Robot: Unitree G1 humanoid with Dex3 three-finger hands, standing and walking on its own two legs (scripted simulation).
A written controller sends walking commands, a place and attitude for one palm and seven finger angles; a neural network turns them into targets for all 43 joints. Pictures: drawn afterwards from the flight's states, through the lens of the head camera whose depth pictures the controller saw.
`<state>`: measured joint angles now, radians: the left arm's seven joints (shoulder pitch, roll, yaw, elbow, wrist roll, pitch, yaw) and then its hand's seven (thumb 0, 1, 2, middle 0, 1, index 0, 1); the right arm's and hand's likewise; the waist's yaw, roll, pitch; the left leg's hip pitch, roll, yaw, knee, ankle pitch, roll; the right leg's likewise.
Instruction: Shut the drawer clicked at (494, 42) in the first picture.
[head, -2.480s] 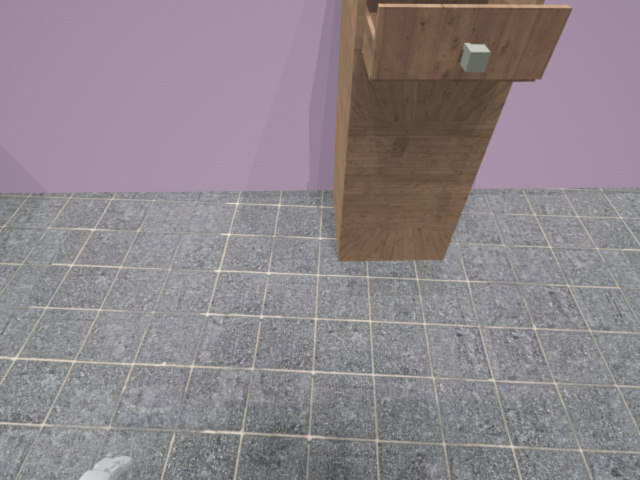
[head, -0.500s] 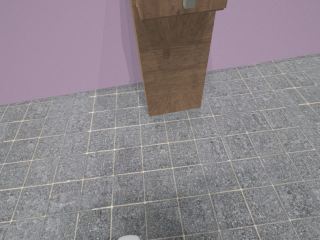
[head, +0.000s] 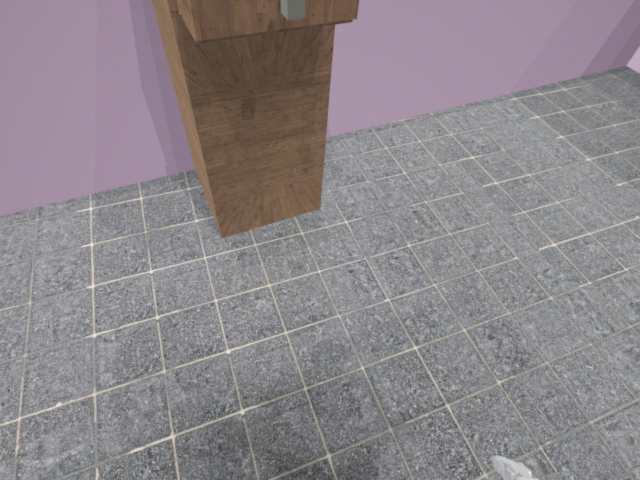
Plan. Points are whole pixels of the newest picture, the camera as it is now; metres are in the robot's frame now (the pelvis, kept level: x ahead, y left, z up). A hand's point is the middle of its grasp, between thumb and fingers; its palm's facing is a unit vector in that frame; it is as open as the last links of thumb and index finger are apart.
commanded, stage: walk to a spot facing it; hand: left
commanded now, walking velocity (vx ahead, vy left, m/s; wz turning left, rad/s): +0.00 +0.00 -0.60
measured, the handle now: (289, 1) +0.96 +0.18 +0.15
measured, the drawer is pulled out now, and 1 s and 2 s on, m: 0.16 0.16 0.16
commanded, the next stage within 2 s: turn to face it in 1.94 s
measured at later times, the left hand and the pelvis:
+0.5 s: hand out of the picture +0.13 +0.16 -0.16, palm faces -0.36 -0.91 -0.19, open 7.3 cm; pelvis -0.03 +0.01 +0.00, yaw -21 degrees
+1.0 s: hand (233, 463) +0.17 +0.14 -0.20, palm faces -0.46 -0.88 -0.14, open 7.3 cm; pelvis +0.13 -0.04 -0.02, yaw -33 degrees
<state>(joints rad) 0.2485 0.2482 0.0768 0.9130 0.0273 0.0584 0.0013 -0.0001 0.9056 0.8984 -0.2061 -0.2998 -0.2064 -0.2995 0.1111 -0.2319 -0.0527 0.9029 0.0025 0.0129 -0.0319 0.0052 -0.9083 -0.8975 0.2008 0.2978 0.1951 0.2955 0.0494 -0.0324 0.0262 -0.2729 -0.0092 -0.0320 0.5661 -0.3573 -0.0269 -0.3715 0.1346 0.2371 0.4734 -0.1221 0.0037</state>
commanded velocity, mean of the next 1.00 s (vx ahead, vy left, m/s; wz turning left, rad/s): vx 0.23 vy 0.00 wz -0.50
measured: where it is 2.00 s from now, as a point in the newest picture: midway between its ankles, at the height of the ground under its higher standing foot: (414, 401)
